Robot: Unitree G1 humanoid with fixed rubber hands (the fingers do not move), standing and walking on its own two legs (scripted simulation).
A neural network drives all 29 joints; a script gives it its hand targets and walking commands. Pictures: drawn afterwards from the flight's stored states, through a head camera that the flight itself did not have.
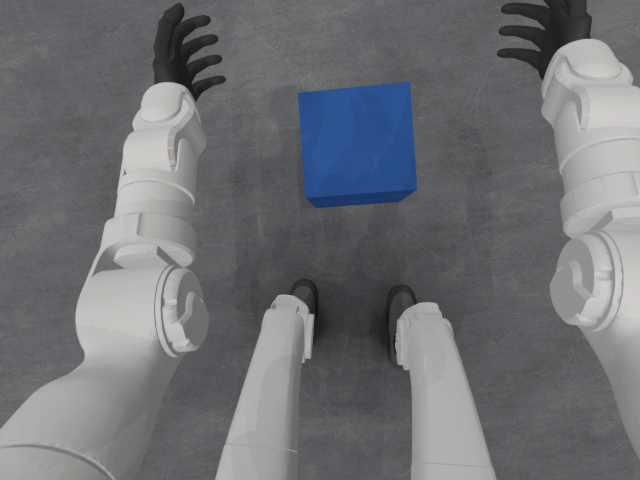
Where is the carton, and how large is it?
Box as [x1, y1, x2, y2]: [298, 82, 416, 207]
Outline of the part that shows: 409,82 298,93 305,197 316,207 399,201 416,189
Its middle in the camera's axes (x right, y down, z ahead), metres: +0.08 -0.19 +0.84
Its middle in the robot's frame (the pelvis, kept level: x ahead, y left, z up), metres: +0.53 +0.01 -0.53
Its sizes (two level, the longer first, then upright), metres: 0.210 0.200 0.250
